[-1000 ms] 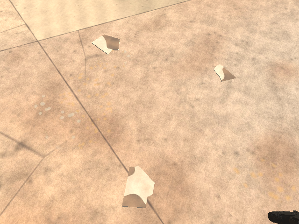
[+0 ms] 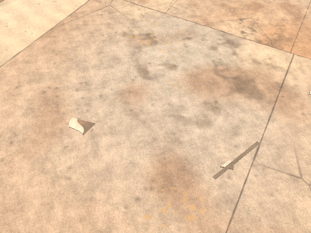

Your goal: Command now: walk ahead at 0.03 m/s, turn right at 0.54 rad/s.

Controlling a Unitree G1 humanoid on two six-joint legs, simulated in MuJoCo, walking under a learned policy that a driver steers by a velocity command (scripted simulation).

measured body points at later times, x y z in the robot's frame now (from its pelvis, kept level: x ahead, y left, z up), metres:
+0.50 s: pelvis +0.01 -0.01 -0.01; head +0.03 -0.05 +0.43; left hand +0.27 +0.16 -0.11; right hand -0.02 -0.31 -0.14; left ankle +0.00 +0.10 -0.74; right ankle -0.04 -0.09 -0.74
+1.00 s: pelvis +0.24 -0.18 -0.02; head +0.26 -0.21 +0.43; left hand +0.48 +0.01 -0.14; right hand +0.19 -0.52 -0.08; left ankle +0.40 -0.16 -0.74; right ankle +0.00 -0.09 -0.68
